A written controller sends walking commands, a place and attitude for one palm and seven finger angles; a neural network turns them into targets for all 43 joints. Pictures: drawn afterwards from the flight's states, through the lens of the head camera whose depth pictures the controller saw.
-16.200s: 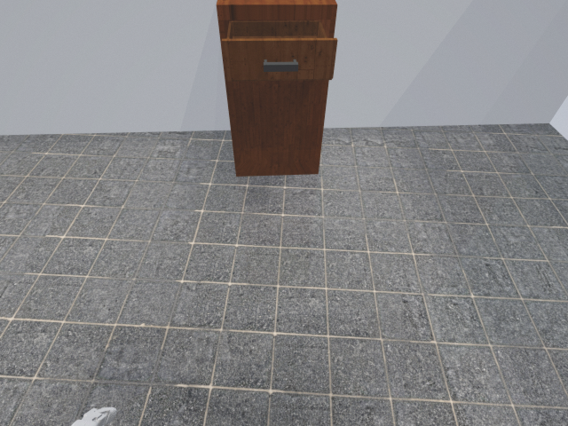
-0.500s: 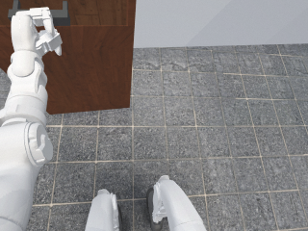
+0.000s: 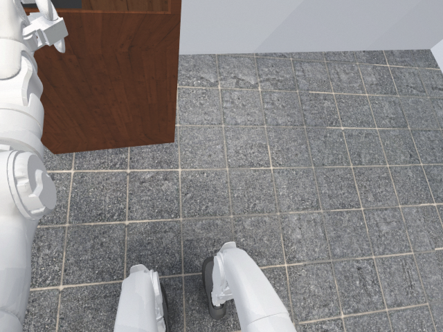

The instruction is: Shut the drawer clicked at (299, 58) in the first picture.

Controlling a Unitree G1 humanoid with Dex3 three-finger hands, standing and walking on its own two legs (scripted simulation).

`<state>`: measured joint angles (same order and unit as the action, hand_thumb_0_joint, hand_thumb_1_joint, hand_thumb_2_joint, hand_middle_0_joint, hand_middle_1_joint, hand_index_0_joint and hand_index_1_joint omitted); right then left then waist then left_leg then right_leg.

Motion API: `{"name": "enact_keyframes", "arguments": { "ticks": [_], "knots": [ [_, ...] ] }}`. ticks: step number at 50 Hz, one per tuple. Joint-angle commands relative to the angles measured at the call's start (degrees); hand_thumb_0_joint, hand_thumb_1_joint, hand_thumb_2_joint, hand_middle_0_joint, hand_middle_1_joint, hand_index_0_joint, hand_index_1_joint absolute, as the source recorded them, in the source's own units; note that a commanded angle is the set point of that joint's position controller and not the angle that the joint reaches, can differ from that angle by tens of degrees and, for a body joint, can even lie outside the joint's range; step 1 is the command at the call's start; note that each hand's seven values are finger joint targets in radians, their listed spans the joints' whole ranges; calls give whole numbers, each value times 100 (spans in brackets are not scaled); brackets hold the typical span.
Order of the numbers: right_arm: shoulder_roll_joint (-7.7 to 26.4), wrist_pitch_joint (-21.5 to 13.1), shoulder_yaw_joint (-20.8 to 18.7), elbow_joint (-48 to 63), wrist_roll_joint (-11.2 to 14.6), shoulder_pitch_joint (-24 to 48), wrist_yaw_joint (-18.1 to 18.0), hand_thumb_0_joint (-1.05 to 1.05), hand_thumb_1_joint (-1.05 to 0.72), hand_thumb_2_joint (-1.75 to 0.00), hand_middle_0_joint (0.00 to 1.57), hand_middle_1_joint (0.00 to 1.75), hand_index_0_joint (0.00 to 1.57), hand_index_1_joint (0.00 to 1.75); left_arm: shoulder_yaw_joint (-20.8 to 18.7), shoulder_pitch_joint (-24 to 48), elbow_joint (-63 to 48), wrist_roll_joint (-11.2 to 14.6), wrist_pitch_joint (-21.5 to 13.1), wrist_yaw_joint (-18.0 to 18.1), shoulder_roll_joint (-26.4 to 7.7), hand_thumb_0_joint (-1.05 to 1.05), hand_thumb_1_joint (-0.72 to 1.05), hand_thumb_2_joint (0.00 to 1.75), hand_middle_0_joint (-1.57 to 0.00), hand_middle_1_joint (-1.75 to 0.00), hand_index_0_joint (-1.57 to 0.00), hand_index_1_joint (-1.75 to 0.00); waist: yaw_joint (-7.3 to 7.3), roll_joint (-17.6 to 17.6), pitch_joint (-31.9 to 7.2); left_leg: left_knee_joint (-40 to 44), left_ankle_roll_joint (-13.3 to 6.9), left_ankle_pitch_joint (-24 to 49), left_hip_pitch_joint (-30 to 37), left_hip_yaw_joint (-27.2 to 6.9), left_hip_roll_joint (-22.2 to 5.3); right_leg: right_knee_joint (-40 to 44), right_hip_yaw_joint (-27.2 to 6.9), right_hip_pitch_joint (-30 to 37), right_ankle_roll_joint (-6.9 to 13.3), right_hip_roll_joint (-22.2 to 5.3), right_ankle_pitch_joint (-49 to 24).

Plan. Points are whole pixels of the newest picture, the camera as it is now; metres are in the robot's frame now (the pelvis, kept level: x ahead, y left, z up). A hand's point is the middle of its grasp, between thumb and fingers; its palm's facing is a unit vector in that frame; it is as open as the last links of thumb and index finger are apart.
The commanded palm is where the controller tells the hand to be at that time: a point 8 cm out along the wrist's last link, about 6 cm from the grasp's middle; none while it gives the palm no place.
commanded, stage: pull the fist back off the drawer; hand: left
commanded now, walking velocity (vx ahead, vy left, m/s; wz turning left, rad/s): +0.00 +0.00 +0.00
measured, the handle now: out of the picture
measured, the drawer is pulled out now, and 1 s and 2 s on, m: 0.00 0.00 0.00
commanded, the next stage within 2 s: draw the hand back to the body in 0.54 s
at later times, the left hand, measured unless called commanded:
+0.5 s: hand (66, 23) +0.60 +0.14 +0.08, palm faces +0.02 -1.00 -0.04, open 3.4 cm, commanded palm +0.57 +0.17 +0.07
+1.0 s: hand (6, 51) +0.49 +0.18 +0.14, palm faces +0.05 -1.00 -0.04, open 3.2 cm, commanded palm +0.45 +0.22 +0.15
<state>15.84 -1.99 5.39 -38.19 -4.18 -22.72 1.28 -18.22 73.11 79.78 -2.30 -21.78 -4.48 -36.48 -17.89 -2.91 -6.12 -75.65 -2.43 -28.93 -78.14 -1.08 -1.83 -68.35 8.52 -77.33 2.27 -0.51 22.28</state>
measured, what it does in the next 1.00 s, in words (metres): rises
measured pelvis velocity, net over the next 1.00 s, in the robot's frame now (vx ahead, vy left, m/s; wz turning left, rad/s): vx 0.08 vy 0.00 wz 0.00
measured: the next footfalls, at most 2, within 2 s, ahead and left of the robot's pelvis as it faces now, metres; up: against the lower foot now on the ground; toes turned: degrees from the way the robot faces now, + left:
none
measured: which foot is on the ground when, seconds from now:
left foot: down 0.00-1.00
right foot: down 0.00-1.00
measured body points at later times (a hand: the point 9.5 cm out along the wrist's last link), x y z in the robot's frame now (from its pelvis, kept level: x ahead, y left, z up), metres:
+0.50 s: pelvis +0.02 +0.00 +0.01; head +0.21 +0.02 +0.42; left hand +0.59 +0.19 +0.08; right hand -0.01 -0.25 -0.09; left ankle +0.04 +0.09 -0.61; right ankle +0.08 -0.11 -0.61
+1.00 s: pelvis +0.08 +0.00 +0.08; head +0.17 +0.01 +0.52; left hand +0.48 +0.23 +0.14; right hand +0.16 -0.26 -0.03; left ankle +0.04 +0.09 -0.61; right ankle +0.08 -0.11 -0.61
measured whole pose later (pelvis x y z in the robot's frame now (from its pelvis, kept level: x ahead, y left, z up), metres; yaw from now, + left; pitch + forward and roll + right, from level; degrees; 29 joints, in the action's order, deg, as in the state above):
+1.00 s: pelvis +0.08 +0.00 +0.08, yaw +0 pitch +18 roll -2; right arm 15.0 3.9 1.0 -31.3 1.5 -19.6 1.9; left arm -14.2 23.2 35.9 9.6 -18.1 -7.2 -17.1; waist -5.2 -2.0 -8.5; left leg -52.4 -1.6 -28.5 -42.3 1.2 -1.4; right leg -48.7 4.7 -44.1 1.6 1.2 22.9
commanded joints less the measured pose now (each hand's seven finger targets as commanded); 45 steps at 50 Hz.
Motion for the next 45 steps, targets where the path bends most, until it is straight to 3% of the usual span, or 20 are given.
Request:
{"name": "enact_keyframes", "arguments": {
  "ticks": [1,5,9,11,15,17,19,22,24,28,32,33,35,36,37,39,41,42,44,45],
  "knots": [
    [1232,-39,-416,57,6,-1341,-84,0,-90,-90,20,30,20,30,52,3883,-1624,29,-408,130,-702,0,90,90,-140,-160,-140,-160,-554,-1508,-3065,1179,54,258,2744,-897,-34,805,-579,902,-86,243,270],
    [1233,-18,-417,90,-16,-1428,-53,0,-90,-90,20,30,20,30,-196,3820,-1644,7,-374,153,-969,0,90,90,-140,-160,-140,-160,-453,-1469,-3272,1076,34,470,2611,-820,0,782,-614,1170,-73,252,187],
    [1219,31,-465,121,-23,-1384,7,0,-90,-90,20,30,20,30,43,3703,-1783,17,-342,122,-551,0,90,90,-140,-160,-140,-160,-421,-1528,-3237,1134,69,418,2862,-938,-30,772,-577,973,-74,225,160],
    [1217,57,-485,142,-36,-1400,45,0,-90,-90,20,30,20,30,31,3482,-1858,42,-364,116,-453,0,90,90,-140,-160,-140,-160,-316,-1650,-3283,1198,129,645,3190,-1059,-68,718,-510,880,-57,220,28],
    [1187,130,-516,196,-28,-1409,95,0,-90,-90,20,30,20,30,-78,3041,-2054,126,-378,101,-437,0,90,90,-140,-160,-140,-160,-158,-1499,-3549,1177,121,1055,3269,-918,-36,770,-545,1276,-59,236,-168],
    [1159,190,-529,233,7,-1347,120,0,-90,-90,20,30,20,30,-122,2635,-2064,167,-375,77,-386,0,90,90,-140,-160,-140,-160,-30,-1411,-3401,1213,126,1094,3201,-826,-30,831,-552,1447,-55,242,-186],
    [1116,220,-542,274,32,-1321,136,0,-90,-90,20,30,20,30,-95,2357,-2129,224,-378,61,-261,0,90,90,-140,-160,-140,-160,-8,-1141,-3369,1211,77,1165,3037,-693,-13,922,-606,1771,-71,256,-263],
    [1082,291,-553,356,56,-1259,148,0,-90,-90,20,30,20,30,-284,1850,-2303,276,-476,29,-397,0,90,90,-140,-160,-140,-160,193,-1141,-3399,1242,78,1477,3036,-561,4,950,-647,2119,-55,262,-495],
    [1040,328,-571,367,74,-1234,149,0,-90,-90,20,30,20,30,-257,1776,-2371,303,-513,33,-309,0,90,90,-140,-160,-140,-160,147,-879,-3270,1221,39,1540,2868,-460,21,1017,-702,2347,-91,266,-650],
    [999,417,-591,444,95,-1244,121,0,-90,-90,20,30,20,30,-561,1405,-2462,303,-604,40,-597,0,90,90,-140,-160,-140,-160,289,-612,-3289,1205,8,1814,2564,-296,56,980,-798,2947,-95,272,-1201],
    [937,489,-663,456,102,-1219,149,0,-90,-90,20,30,20,30,-405,1015,-2610,399,-736,-45,-182,0,90,90,-140,-160,-140,-160,375,-729,-3414,1196,59,2372,3026,-266,64,935,-758,2961,-88,272,-1723],
    [955,522,-689,554,120,-1229,154,0,-90,-90,20,30,20,30,-594,607,-2851,434,-755,-67,-344,0,90,90,-140,-160,-140,-160,576,-673,-3678,1290,73,2562,3177,-244,74,951,-773,3301,-78,276,-1921],
    [963,568,-753,809,193,-1141,170,0,-90,-90,20,30,20,30,-754,-265,-3745,577,-769,-137,-510,0,90,90,-140,-160,-140,-160,958,-1047,-4480,1493,137,3319,3937,-201,95,1015,-797,3919,-38,282,-2564],
    [906,588,-756,907,246,-1067,193,0,-90,-90,20,30,20,30,-562,-669,-4182,652,-713,-191,-264,0,90,90,-140,-160,-140,-160,1030,-1151,-4665,1627,161,3722,4284,-184,92,1126,-789,4154,-50,279,-2860],
    [876,608,-781,974,299,-1009,202,0,-90,-90,20,30,20,30,-471,-1089,-4505,750,-608,-235,-96,0,90,90,-140,-160,-140,-160,1076,-954,-4655,1745,156,3876,4399,-167,85,1251,-765,4413,-67,285,-3059],
    [837,634,-805,1113,415,-882,186,0,-90,-90,20,30,20,30,-355,-1910,-5036,918,-348,-307,114,0,90,90,-140,-160,-140,-160,1150,-509,-4204,2034,99,3896,4311,-76,88,1533,-757,4913,-96,288,-3387],
    [783,618,-806,1165,524,-714,127,0,-90,-90,20,30,20,30,-15,-2439,-5227,1104,-80,-362,634,0,90,90,-140,-160,-140,-160,1069,-105,-3508,2284,41,3640,4129,18,81,1785,-749,5112,-134,270,-3464],
    [793,607,-815,1153,551,-664,89,0,-90,-90,20,30,20,30,-59,-2621,-5313,1184,11,-347,646,0,90,90,-140,-160,-140,-160,1082,89,-3251,2383,24,3405,4039,60,86,1888,-749,5217,-157,272,-3385],
    [802,551,-808,1124,593,-511,17,0,-90,-90,20,30,20,30,41,-2760,-5452,1276,78,-304,773,0,90,90,-140,-160,-140,-160,1040,320,-2633,2597,20,2822,3954,108,114,2102,-737,5228,-173,272,-2978],
    [787,513,-789,1123,599,-420,-21,0,-90,-90,20,30,20,30,140,-2815,-5606,1297,44,-269,880,0,90,90,-140,-160,-140,-160,1051,151,-2406,2674,21,2768,4065,140,132,2179,-744,5198,-153,262,-2894]
  ]
}}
